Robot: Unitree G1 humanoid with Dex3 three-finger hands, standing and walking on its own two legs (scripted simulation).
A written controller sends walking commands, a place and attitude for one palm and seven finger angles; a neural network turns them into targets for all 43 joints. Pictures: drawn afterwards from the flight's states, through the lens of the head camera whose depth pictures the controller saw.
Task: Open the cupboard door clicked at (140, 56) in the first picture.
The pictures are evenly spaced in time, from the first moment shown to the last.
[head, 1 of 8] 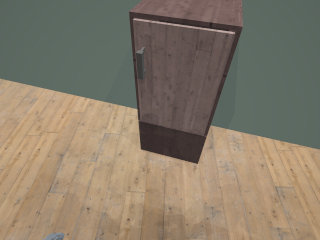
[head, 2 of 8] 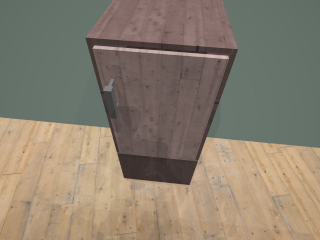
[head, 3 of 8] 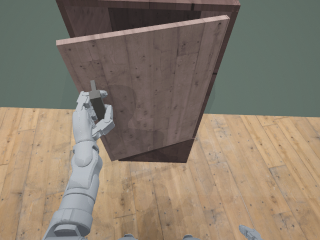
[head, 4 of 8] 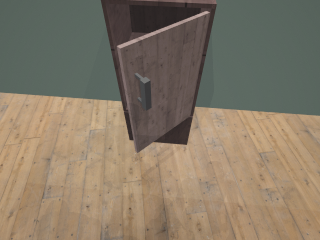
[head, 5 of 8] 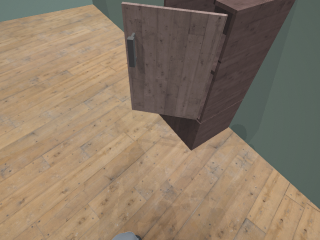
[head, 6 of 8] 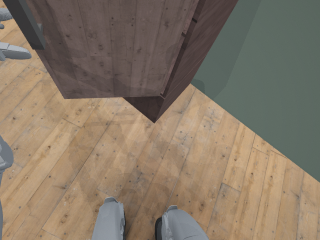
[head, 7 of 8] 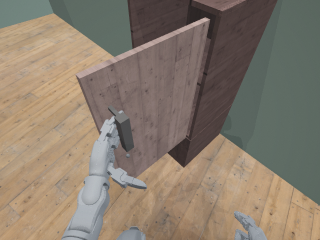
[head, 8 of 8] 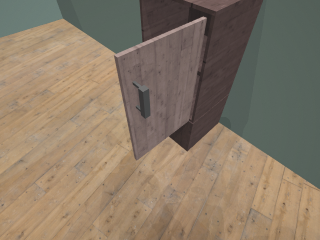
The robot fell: no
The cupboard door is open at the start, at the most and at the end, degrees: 0 88 88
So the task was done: yes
